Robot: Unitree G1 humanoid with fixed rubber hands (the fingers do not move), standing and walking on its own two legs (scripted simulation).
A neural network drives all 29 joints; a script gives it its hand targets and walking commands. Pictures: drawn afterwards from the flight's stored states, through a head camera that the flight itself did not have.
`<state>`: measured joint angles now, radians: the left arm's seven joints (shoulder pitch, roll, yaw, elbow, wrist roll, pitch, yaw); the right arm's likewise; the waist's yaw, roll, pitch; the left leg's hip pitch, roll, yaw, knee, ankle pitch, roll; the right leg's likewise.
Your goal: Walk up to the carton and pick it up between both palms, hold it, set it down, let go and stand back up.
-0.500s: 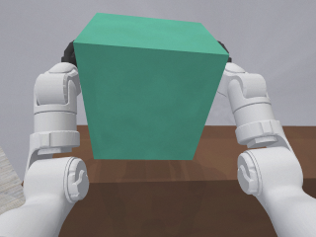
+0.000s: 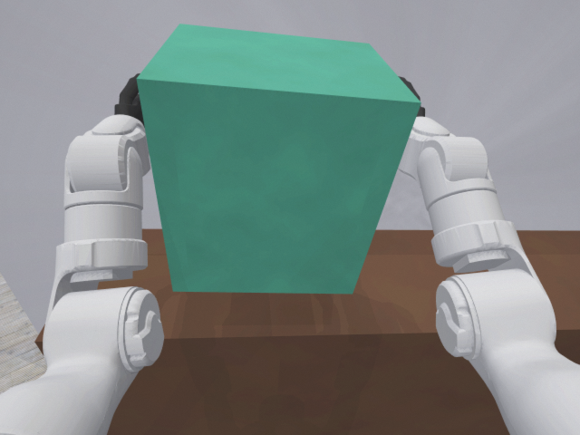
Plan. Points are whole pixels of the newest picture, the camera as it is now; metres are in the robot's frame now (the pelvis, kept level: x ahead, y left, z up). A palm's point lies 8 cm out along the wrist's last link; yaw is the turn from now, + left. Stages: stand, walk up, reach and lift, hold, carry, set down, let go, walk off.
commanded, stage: hold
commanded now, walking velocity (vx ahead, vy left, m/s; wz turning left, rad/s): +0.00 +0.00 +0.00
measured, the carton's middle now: (271, 167) +0.38 +0.01 +0.25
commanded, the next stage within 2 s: none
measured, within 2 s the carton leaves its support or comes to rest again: neither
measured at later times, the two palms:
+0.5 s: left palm (128, 136) +0.36 +0.18 +0.30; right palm (411, 137) +0.36 -0.16 +0.31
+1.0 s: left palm (128, 129) +0.37 +0.18 +0.30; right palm (406, 129) +0.37 -0.16 +0.31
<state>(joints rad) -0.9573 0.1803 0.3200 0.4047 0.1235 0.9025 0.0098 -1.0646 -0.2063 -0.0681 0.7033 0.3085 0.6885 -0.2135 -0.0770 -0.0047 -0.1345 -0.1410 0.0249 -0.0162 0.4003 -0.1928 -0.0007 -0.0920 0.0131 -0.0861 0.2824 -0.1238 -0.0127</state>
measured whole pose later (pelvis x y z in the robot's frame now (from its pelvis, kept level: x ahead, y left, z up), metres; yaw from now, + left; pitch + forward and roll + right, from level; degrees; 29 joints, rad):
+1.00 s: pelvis +0.00 +0.00 +0.00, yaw +0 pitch -4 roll -2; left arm -0.95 0.18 0.32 0.37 0.12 0.92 0.01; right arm -1.06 -0.21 -0.07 0.68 0.31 0.70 -0.21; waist -0.08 0.00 -0.13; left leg -0.14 0.02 -0.02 0.40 -0.19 0.00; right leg -0.09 0.01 -0.09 0.28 -0.12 -0.01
